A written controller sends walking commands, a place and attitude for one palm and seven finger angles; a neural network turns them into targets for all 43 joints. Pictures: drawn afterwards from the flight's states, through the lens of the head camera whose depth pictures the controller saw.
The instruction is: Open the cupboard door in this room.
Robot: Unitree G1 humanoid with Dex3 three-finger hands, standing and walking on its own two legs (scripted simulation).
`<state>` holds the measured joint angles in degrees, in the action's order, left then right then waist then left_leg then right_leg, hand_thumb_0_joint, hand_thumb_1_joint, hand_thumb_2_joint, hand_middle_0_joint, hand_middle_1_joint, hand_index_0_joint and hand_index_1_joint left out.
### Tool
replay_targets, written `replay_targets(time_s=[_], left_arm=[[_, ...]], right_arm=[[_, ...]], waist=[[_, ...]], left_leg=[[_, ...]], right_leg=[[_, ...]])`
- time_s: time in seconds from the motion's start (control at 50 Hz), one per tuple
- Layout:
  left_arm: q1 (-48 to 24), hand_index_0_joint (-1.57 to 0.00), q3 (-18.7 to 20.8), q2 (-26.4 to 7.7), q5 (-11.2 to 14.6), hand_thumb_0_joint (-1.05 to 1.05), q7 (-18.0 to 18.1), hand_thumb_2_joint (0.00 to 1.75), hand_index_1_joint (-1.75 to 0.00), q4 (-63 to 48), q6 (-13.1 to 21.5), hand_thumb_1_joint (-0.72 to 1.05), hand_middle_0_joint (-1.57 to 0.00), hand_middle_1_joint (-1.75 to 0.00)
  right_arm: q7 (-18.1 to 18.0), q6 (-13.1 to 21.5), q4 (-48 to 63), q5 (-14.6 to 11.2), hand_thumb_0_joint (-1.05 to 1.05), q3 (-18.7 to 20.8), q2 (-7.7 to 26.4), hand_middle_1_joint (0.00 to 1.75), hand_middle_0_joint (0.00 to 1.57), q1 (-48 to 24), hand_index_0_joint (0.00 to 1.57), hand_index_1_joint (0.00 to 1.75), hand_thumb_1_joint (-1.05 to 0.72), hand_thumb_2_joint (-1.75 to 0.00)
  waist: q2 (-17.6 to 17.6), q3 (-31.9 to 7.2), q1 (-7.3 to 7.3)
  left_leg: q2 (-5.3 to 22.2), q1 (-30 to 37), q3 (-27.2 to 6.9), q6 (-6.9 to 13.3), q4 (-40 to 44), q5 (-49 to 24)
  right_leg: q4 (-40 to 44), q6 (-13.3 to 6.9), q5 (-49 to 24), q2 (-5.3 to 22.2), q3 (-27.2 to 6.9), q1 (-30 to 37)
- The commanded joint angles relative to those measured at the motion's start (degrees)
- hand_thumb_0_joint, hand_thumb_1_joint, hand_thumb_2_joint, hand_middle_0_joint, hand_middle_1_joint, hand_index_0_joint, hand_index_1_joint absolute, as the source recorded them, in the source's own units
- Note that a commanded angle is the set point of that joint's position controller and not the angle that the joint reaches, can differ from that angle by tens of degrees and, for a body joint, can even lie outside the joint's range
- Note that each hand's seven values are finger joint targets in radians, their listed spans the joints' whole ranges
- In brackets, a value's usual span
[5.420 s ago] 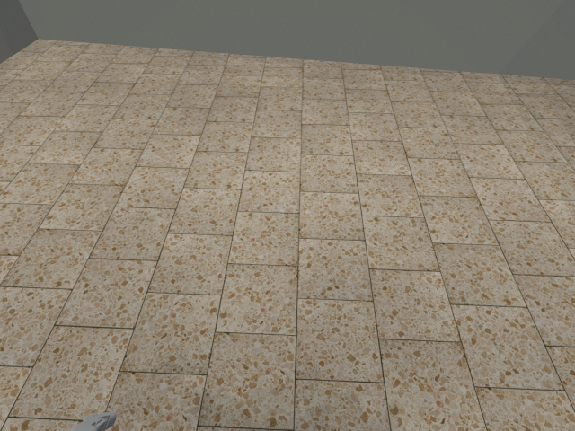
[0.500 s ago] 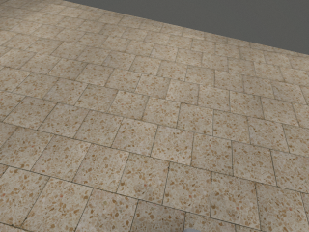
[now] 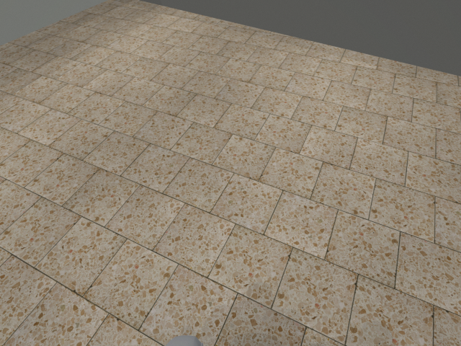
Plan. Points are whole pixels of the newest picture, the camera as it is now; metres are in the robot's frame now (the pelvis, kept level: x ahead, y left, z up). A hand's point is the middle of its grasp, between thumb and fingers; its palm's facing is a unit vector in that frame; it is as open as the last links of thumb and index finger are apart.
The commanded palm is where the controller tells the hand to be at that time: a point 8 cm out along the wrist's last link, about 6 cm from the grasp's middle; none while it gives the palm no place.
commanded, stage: turn or walk to find it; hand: left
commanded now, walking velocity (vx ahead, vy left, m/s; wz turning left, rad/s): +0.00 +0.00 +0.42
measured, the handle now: out of the picture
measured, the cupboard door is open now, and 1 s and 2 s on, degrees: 0 0 0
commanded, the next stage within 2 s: none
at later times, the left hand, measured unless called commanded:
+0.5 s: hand out of the picture +0.02 +0.27 -0.16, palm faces +0.22 -0.94 -0.25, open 7.4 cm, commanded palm none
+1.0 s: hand out of the picture -0.08 +0.20 -0.16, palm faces +0.44 -0.86 -0.25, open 7.4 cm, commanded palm none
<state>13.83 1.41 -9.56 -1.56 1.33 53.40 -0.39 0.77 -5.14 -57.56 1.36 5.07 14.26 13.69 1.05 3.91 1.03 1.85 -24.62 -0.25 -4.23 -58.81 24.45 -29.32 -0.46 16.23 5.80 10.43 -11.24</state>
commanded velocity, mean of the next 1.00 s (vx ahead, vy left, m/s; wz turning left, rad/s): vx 0.00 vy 0.00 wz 0.42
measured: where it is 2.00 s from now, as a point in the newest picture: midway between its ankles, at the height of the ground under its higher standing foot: outside the picture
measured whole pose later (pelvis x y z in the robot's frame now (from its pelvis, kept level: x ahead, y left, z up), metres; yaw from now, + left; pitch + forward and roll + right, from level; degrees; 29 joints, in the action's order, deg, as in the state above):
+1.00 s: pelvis -0.05 +0.01 +0.00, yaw +26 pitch -1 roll +2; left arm 13.4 1.8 -10.1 -1.7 1.1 54.0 -0.4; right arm 0.6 -5.0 -57.8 1.2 4.8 14.1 13.5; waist 0.5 4.3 0.5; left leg 2.3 -21.8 0.6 -4.2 -51.9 25.7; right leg -30.2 -0.5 16.9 6.7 11.1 -12.0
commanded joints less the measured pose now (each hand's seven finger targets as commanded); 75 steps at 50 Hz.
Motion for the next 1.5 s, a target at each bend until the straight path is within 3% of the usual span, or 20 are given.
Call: replay_targets(time_s=[0.0,0.08,0.12,0.14,0.26,0.46,0.58,0.6,0.64,0.66,0.7,0.78,0.94,1.04,1.06,1.08,1.1,1.22,1.36,1.48], left_arm=[[3.45,-0.2,4.18,-14.29,-0.41,0.0,0.62,0.9,-0.3,-1.76,0.5,0.9,-0.2,-0.3],[1.66,-0.2,4.34,-14.18,0.37,0.0,0.35,0.9,-0.3,-1.08,-0.28,0.9,-0.2,-0.3],[1.61,-0.2,3.12,-8.12,1.03,0.0,-0.24,0.9,-0.3,-4.13,-1.12,0.9,-0.2,-0.3],[-3.26,-0.2,2.63,-8.7,0.29,0.0,0.31,0.9,-0.3,-4.81,-1.89,0.9,-0.2,-0.3],[-0.76,-0.2,3.32,-9.12,0.45,0.0,-0.76,0.9,-0.3,-0.97,-1.86,0.9,-0.2,-0.3],[-6.1,-0.2,2.81,-7.74,0.79,0.0,-0.1,0.9,-0.3,-4.39,-1.42,0.9,-0.2,-0.3],[-0.41,-0.2,2.81,-7.65,1.23,0.0,0.35,0.9,-0.3,-3.9,-0.69,0.9,-0.2,-0.3],[1.69,-0.2,3.07,-8.62,1.17,0.0,0.54,0.9,-0.3,-3.44,-0.35,0.9,-0.2,-0.3],[2.06,-0.2,4.44,-16.1,-0.17,0.0,1.0,0.9,-0.3,-4.36,0.29,0.9,-0.2,-0.3],[0.02,-0.2,4.76,-15.9,0.49,0.0,1.17,0.9,-0.3,-5.47,0.19,0.9,-0.2,-0.3],[-6.13,-0.2,3.71,-12.62,0.56,0.0,0.93,0.9,-0.3,-6.56,0.08,0.9,-0.2,-0.3],[-5.41,-0.2,2.93,-9.97,0.46,0.0,0.82,0.9,-0.3,-5.93,0.94,0.9,-0.2,-0.3],[3.0,-0.2,4.01,-13.78,-0.22,0.0,0.48,0.9,-0.3,-1.77,0.62,0.9,-0.2,-0.3],[1.16,-0.2,4.34,-14.32,0.33,0.0,0.29,0.9,-0.3,-1.02,-0.17,0.9,-0.2,-0.3],[1.18,-0.2,4.07,-12.67,0.78,0.0,0.14,0.9,-0.3,-1.31,-0.57,0.9,-0.2,-0.3],[2.21,-0.2,3.43,-8.78,1.01,0.0,-0.25,0.9,-0.3,-3.45,-0.87,0.9,-0.2,-0.3],[-2.17,-0.2,2.51,-8.37,0.38,0.0,0.09,0.9,-0.3,-4.63,-1.44,0.9,-0.2,-0.3],[-1.61,-0.2,2.96,-9.04,0.64,0.0,-0.67,0.9,-0.3,-1.39,-1.63,0.9,-0.2,-0.3],[-4.73,-0.2,2.54,-7.93,0.88,0.0,-0.31,0.9,-0.3,-3.94,-1.39,0.9,-0.2,-0.3],[2.35,-0.2,2.82,-8.88,1.03,0.0,0.11,0.9,-0.3,-3.12,0.13,0.9,-0.2,-0.3]], right_arm=[[0.07,2.64,6.07,-0.83,0.0,-0.72,1.96,0.3,0.2,-6.1,0.2,0.3,-0.9,-0.9],[-0.2,3.71,4.8,-0.84,0.0,-0.69,3.46,0.3,0.2,-0.55,0.2,0.3,-0.9,-0.9],[-0.37,4.44,5.04,-0.16,0.0,1.4,12.9,0.3,0.2,3.22,0.2,0.3,-0.9,-0.9],[-0.96,4.32,3.64,-0.2,0.0,1.71,13.67,0.3,0.2,5.82,0.2,0.3,-0.9,-0.9],[-1.92,5.02,6.19,-0.47,0.0,-0.35,8.24,0.3,0.2,-3.33,0.2,0.3,-0.9,-0.9],[-1.74,4.36,5.75,0.05,0.0,0.86,8.63,0.3,0.2,1.14,0.2,0.3,-0.9,-0.9],[-1.28,3.8,6.69,-0.05,0.0,1.26,8.34,0.3,0.2,-1.35,0.2,0.3,-0.9,-0.9],[-1.11,3.72,7.04,-0.39,0.0,1.14,7.45,0.3,0.2,-1.82,0.2,0.3,-0.9,-0.9],[-0.55,3.66,9.17,-0.82,0.0,0.35,1.88,0.3,0.2,-1.26,0.2,0.3,-0.9,-0.9],[-0.68,2.59,8.79,0.06,0.0,1.4,5.34,0.3,0.2,-1.72,0.2,0.3,-0.9,-0.9],[-0.04,1.58,6.51,0.18,0.0,1.67,4.7,0.3,0.2,-1.16,0.2,0.3,-0.9,-0.9],[0.27,1.6,4.38,0.07,0.0,1.09,3.26,0.3,0.2,2.32,0.2,0.3,-0.9,-0.9],[0.03,2.4,5.57,-0.66,0.0,-0.46,1.98,0.3,0.2,-5.14,0.2,0.3,-0.9,-0.9],[-0.32,3.64,4.72,-0.87,0.0,-0.76,3.13,0.3,0.2,-0.72,0.2,0.3,-0.9,-0.9],[-0.18,4.16,4.4,-0.75,0.0,-0.15,5.81,0.3,0.2,0.97,0.2,0.3,-0.9,-0.9],[-0.38,4.6,4.86,-0.25,0.0,1.15,11.85,0.3,0.2,2.37,0.2,0.3,-0.9,-0.9],[-0.81,4.18,3.93,-0.29,0.0,1.57,13.77,0.3,0.2,4.97,0.2,0.3,-0.9,-0.9],[-1.96,4.97,5.87,-0.39,0.0,-0.22,8.68,0.3,0.2,-3.35,0.2,0.3,-0.9,-0.9],[-1.69,4.38,6.07,-0.04,0.0,0.62,9.26,0.3,0.2,-1.18,0.2,0.3,-0.9,-0.9],[-1.2,3.91,7.29,-0.43,0.0,1.05,8.22,0.3,0.2,-3.86,0.2,0.3,-0.9,-0.9]], waist=[[-12.86,-3.83,-3.96],[-9.86,-6.54,-0.61],[16.37,-6.76,1.51],[14.79,-6.89,3.99],[6.42,-3.56,-0.8],[6.2,-5.41,1.61],[7.13,-7.02,-1.44],[5.24,-7.5,-2.54],[-17.39,-4.98,-3.25],[-17.32,-4.15,-3.36],[-8.58,1.64,0.01],[-9.73,-0.07,0.56],[-12.75,-3.91,-3.87],[-10.79,-6.69,-0.65],[-3.4,-8.19,0.41],[13.8,-8.68,0.97],[14.21,-7.91,3.22],[7.18,-4.48,-0.56],[6.39,-4.94,1.05],[4.95,-7.34,-2.78]], left_leg=[[-0.27,0.2,3.81,0.64,12.5,3.01],[-0.62,14.22,5.75,2.06,32.5,-11.27],[19.89,24.88,-19.99,11.54,40.13,-35.13],[21.45,19.52,-21.16,14.37,41.56,-32.95],[11.33,14.38,-11.46,12.55,42.59,-25.77],[11.67,18.39,-19.67,15.04,40.28,-29.72],[7.61,9.7,-20.64,12.26,36.86,-26.81],[5.57,5.13,-19.34,10.08,34.62,-21.35],[-6.89,-10.99,-3.87,2.85,13.87,4.04],[-4.35,-8.51,-5.5,2.92,2.7,6.99],[-2.48,-7.19,-5.22,2.9,-8.88,0.48],[-0.74,-7.41,-2.13,0.61,-11.01,-5.47],[-0.3,-1.8,3.0,0.23,9.72,2.16],[-1.0,12.79,5.73,1.97,31.81,-9.94],[3.08,20.67,1.05,3.39,37.52,-17.84],[17.57,27.57,-16.96,9.77,38.34,-36.63],[21.96,22.95,-19.85,14.65,39.86,-40.24],[11.67,18.17,-9.52,12.9,39.33,-38.71],[11.92,18.91,-14.83,14.52,38.06,-37.48],[6.78,8.67,-15.49,9.97,30.82,-29.89]], right_leg=[[6.87,-7.73,-26.06,14.77,-9.27,6.08],[-2.06,-2.28,-22.17,12.93,-3.99,0.58],[-22.16,5.23,17.62,1.98,0.42,-20.88],[-30.05,4.53,20.78,1.37,-5.77,-19.28],[-34.07,5.03,5.67,0.86,-9.12,-17.92],[-20.89,5.15,9.95,-2.15,-9.92,-15.57],[-1.45,3.63,1.59,-4.55,-8.62,-0.9],[5.9,3.25,-3.1,-3.28,-9.18,5.41],[16.43,-5.8,1.47,18.89,-30.81,10.46],[18.36,-8.57,4.97,22.05,-31.04,1.07],[18.01,-6.88,6.69,15.23,-23.1,-7.29],[13.84,-5.17,-6.72,11.13,-11.93,-1.91],[7.89,-7.64,-24.92,14.09,-9.66,6.94],[-1.32,-2.86,-24.79,12.81,-4.57,2.45],[-8.88,0.16,-16.63,10.19,-2.01,-4.19],[-19.83,4.49,9.4,3.07,0.5,-18.8],[-28.55,4.53,21.02,1.21,-4.02,-19.58],[-33.43,5.34,7.37,0.56,-8.64,-18.72],[-21.0,5.44,10.02,-1.66,-8.67,-15.18],[5.47,4.2,-4.77,-2.84,-7.66,3.44]])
